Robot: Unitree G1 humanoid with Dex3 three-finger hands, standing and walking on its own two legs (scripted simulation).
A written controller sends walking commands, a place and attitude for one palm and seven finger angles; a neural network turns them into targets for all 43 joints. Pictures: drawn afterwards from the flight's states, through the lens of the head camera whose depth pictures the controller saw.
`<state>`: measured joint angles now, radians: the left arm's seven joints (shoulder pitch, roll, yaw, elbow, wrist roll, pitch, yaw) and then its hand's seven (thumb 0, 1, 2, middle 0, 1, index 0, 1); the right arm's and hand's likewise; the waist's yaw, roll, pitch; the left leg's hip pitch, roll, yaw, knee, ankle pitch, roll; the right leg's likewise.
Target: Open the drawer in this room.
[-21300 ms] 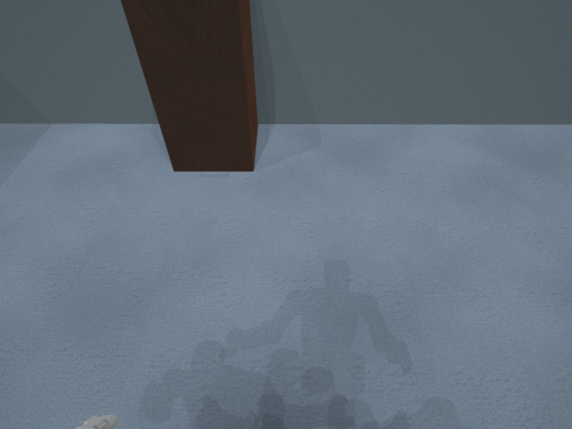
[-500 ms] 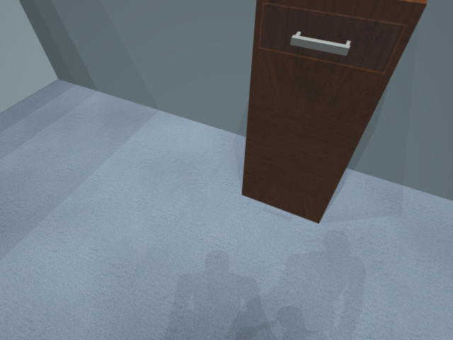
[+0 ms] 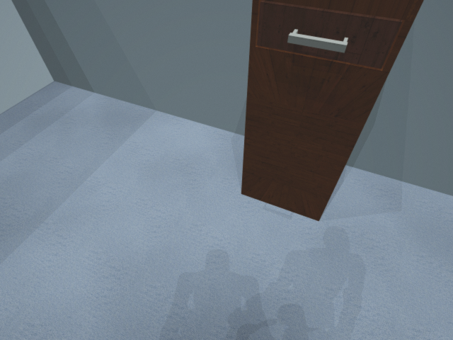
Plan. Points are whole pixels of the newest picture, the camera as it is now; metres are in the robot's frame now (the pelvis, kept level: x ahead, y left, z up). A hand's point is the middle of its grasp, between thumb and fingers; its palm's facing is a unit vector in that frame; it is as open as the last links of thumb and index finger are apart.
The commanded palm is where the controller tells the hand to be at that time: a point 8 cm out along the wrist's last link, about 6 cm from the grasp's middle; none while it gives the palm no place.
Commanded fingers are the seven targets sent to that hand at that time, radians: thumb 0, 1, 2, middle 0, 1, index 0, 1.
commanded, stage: turn to face it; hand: left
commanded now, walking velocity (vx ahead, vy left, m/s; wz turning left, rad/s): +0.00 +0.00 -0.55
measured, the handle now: (318, 39) +0.88 -0.21 +0.13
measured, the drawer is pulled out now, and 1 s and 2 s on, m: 0.00 0.00 0.00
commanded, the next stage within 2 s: take the last steps up to it in 0.76 s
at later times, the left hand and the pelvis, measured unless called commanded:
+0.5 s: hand out of the picture +0.06 +0.16 -0.17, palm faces -0.10 -0.95 -0.29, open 7.4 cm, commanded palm none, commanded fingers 0.00 0.90 0.90 -0.20 -0.30 -0.20 -0.30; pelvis -0.02 -0.03 -0.02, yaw -10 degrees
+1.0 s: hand out of the picture +0.08 +0.19 -0.18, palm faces -0.23 -0.95 -0.21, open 7.4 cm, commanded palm none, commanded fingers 0.00 0.90 0.90 -0.20 -0.30 -0.20 -0.30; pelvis -0.01 +0.01 -0.01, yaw -18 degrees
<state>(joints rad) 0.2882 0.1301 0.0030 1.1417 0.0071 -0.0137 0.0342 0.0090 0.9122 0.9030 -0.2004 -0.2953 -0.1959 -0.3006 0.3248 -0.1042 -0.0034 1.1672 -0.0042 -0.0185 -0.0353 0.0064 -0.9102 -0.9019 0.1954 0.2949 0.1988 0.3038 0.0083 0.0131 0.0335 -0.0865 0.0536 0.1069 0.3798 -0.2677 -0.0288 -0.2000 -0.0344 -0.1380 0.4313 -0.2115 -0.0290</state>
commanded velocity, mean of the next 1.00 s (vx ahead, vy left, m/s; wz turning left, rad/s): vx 0.05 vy -0.02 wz -0.33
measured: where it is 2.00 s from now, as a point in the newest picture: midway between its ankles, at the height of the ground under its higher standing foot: outside the picture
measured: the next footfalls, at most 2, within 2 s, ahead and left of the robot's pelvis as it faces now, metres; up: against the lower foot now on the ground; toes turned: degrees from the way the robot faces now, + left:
left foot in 1.00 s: +0.04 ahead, +0.12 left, +0.00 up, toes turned -17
right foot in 1.50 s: +0.13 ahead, -0.23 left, +0.00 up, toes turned -34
